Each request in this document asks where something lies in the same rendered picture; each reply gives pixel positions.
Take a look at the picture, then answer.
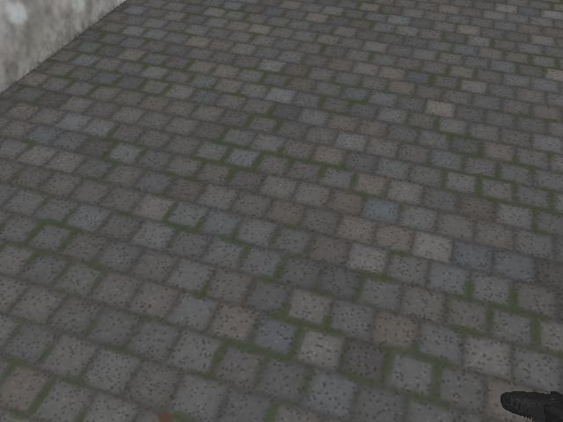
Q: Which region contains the right robot hand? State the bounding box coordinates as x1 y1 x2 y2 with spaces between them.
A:
501 391 563 422

